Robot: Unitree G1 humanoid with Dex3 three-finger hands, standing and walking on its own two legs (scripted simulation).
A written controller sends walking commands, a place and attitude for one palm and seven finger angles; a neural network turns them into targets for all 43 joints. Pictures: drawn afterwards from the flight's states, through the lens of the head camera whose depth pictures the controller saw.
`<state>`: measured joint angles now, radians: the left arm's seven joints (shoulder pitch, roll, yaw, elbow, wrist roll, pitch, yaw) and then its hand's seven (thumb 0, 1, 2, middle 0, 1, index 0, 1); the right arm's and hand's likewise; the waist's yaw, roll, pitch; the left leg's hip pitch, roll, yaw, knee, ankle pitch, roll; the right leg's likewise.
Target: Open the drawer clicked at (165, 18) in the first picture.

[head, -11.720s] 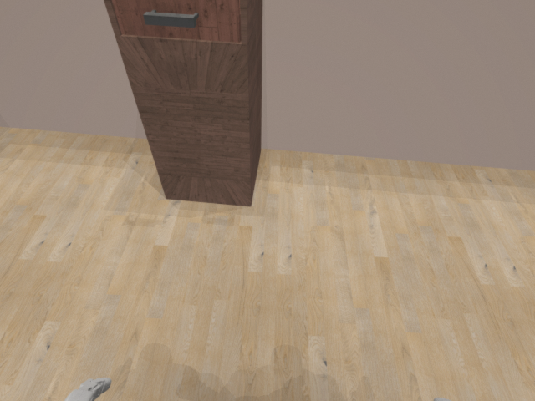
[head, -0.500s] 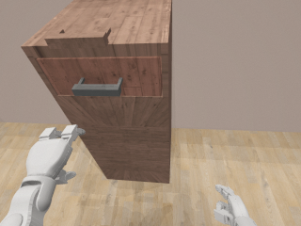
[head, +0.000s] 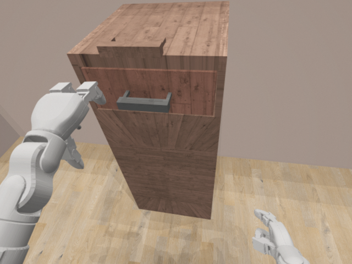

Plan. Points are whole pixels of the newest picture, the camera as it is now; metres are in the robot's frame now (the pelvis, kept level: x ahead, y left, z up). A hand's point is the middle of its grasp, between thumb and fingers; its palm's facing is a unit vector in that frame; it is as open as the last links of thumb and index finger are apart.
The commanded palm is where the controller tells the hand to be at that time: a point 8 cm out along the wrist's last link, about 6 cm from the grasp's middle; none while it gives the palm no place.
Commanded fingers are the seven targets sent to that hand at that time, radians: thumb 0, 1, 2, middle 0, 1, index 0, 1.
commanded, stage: raise the hand with hooked fingers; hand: left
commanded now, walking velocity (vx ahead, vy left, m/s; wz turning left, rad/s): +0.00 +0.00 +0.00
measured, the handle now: (145, 99) +0.51 +0.17 +0.11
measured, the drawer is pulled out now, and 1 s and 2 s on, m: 0.00 0.00 0.00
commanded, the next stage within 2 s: move the hooked fingers above the handle in 0.64 s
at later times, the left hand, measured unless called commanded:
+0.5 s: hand (85, 131) +0.28 +0.21 +0.21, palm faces +0.16 -0.05 -0.99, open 13.8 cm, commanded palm +0.25 +0.22 +0.27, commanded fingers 0.00 -0.50 0.30 -0.30 -1.20 -0.30 -1.20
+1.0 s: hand (87, 116) +0.32 +0.22 +0.21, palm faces +0.17 -0.04 -0.98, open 13.8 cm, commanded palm +0.28 +0.21 +0.26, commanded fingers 0.00 -0.50 0.30 -0.30 -1.20 -0.30 -1.20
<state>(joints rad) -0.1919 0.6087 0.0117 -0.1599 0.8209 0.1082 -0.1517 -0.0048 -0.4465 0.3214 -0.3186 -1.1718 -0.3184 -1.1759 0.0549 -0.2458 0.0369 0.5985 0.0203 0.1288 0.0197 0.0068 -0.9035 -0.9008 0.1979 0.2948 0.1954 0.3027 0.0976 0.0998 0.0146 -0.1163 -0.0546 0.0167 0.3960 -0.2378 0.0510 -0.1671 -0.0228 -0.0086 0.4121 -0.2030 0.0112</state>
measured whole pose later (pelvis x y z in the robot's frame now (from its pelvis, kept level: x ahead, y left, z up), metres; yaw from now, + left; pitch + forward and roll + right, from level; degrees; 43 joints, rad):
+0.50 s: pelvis -0.03 -0.02 +0.00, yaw +0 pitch -4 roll +1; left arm -0.27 0.65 0.04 -0.14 0.75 -0.03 -0.23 0.00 -0.49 0.30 -0.32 -1.20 -0.32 -1.21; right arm 0.15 -0.29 0.02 0.63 0.02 0.09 0.02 0.01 -0.90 -0.90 0.20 0.29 0.20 0.30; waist 0.09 0.08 0.04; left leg -0.15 -0.04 0.02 0.41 -0.20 0.03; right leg -0.21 -0.01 -0.01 0.44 -0.17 -0.01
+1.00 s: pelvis -0.03 -0.04 +0.00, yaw +1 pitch -2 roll +1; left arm -0.43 0.65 0.03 0.09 0.78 0.01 -0.19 0.00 -0.49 0.30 -0.32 -1.20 -0.32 -1.21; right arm 0.10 -0.28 0.03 0.64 0.03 0.08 0.00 0.01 -0.90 -0.90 0.20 0.29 0.20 0.30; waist 0.08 0.09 0.03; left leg -0.18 -0.02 -0.01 0.44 -0.21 0.00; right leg -0.23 0.01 -0.04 0.46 -0.19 -0.04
